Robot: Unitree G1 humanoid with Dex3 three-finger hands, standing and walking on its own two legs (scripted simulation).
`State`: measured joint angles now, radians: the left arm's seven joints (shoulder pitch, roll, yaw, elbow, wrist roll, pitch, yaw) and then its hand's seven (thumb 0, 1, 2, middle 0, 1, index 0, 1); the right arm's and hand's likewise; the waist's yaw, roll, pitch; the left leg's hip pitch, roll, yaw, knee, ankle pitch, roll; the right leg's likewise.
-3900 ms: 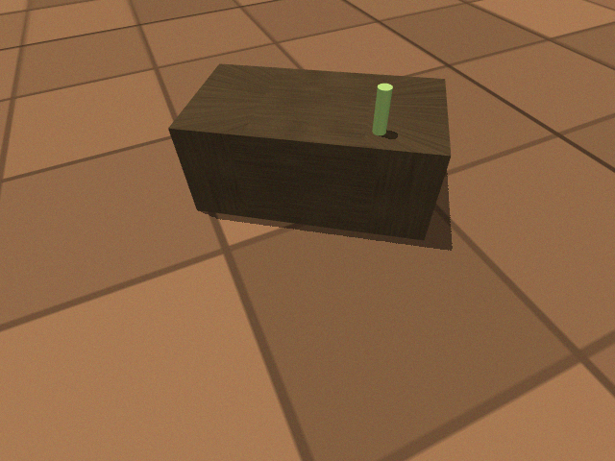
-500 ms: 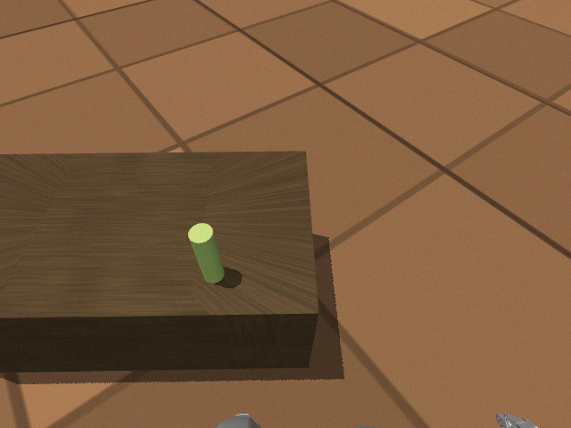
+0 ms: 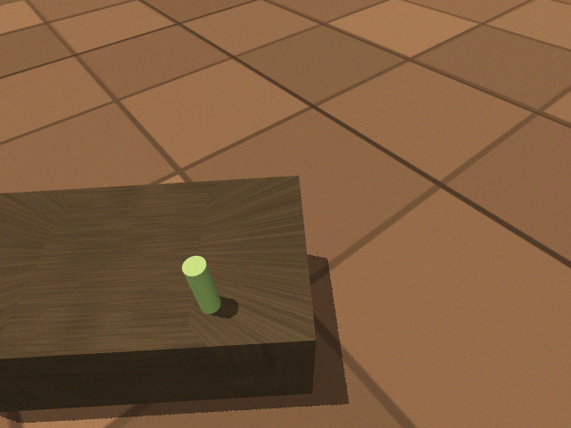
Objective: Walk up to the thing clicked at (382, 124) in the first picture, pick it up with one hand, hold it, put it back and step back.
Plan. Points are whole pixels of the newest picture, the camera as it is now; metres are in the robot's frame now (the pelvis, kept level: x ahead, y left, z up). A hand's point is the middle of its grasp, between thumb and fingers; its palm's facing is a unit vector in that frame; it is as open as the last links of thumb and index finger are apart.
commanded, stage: walk up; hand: left
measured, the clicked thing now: (203, 286) +0.47 +0.23 -0.23
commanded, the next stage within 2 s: stand in 0.86 s
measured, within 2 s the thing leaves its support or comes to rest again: neither
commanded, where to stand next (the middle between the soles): +0.05 +0.01 m, yaw +1 degrees
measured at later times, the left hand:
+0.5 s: hand out of the picture +0.09 +0.26 -0.15, palm faces -0.01 -0.94 -0.33, open 7.4 cm
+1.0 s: hand out of the picture +0.10 +0.27 -0.15, palm faces -0.01 -0.94 -0.33, open 7.4 cm
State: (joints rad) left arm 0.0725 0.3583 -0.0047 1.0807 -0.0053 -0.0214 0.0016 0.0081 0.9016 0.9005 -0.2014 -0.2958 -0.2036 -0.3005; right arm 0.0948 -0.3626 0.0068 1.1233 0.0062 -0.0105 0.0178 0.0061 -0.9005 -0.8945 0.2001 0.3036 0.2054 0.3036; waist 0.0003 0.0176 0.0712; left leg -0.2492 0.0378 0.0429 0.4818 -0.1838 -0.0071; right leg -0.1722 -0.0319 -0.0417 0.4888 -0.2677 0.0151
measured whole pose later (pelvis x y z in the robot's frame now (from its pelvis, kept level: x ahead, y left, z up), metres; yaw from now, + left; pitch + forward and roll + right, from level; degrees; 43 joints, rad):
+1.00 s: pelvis +0.03 +0.02 +0.01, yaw +0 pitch -1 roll +0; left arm 0.08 0.34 0.00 1.15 0.01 -0.01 0.00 0.01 0.90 0.90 -0.20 -0.30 -0.20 -0.30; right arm 0.06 -0.34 -0.01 1.16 -0.01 -0.01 0.01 0.00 -0.90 -0.89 0.20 0.30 0.21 0.30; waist 0.00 -0.01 0.04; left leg -0.15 0.00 0.05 0.31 -0.14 0.01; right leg -0.06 -0.06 -0.04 0.29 -0.20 0.04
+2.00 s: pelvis +0.03 +0.01 +0.01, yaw +0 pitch -2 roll +0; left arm 0.12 0.35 -0.01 1.12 0.01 -0.01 0.00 0.01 0.90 0.90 -0.20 -0.30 -0.20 -0.30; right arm 0.09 -0.35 0.00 1.15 -0.01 -0.01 0.01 0.01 -0.90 -0.89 0.20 0.30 0.21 0.30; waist 0.00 0.00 0.04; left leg -0.14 0.02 0.05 0.32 -0.14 0.00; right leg -0.05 -0.04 -0.04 0.29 -0.20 0.03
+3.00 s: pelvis +0.04 +0.01 +0.01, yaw +0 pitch -2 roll +0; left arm 0.13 0.35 -0.01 1.11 0.01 -0.01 0.00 0.01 0.90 0.90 -0.20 -0.30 -0.20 -0.30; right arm 0.10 -0.35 -0.01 1.15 -0.01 -0.01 0.01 0.00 -0.90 -0.89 0.20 0.30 0.21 0.30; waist 0.00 -0.01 0.04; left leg -0.13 0.01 0.05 0.31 -0.15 0.00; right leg -0.04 -0.05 -0.04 0.29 -0.21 0.04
